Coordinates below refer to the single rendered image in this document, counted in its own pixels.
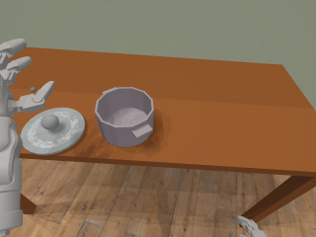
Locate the right robot hand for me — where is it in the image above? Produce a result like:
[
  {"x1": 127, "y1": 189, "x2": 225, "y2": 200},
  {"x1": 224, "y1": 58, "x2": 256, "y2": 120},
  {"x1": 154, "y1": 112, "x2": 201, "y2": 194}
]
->
[{"x1": 237, "y1": 215, "x2": 267, "y2": 237}]

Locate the robot left forearm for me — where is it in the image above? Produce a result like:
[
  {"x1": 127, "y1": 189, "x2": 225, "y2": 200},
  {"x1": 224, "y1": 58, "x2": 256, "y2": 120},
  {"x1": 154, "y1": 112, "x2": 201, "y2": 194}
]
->
[{"x1": 0, "y1": 117, "x2": 23, "y2": 237}]

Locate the lid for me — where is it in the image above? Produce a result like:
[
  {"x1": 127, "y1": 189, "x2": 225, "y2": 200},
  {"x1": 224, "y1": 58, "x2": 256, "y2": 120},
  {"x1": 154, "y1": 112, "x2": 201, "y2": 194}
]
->
[{"x1": 20, "y1": 108, "x2": 86, "y2": 156}]

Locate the knob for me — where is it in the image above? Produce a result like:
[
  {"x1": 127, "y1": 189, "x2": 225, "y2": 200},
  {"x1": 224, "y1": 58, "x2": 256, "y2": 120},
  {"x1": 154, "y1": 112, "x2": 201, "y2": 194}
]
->
[{"x1": 40, "y1": 114, "x2": 59, "y2": 130}]

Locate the pot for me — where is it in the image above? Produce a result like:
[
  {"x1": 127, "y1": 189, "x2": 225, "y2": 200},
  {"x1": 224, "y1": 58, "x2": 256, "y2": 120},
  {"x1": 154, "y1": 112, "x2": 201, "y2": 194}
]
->
[{"x1": 95, "y1": 87, "x2": 154, "y2": 147}]

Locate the left robot hand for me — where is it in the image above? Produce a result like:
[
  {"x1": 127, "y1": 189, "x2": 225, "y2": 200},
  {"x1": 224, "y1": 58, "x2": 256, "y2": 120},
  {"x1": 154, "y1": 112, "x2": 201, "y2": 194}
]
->
[{"x1": 0, "y1": 39, "x2": 55, "y2": 119}]

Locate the table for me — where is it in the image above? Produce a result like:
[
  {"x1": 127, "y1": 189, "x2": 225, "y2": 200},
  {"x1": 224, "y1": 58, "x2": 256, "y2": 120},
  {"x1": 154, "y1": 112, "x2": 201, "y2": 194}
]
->
[{"x1": 8, "y1": 46, "x2": 316, "y2": 228}]

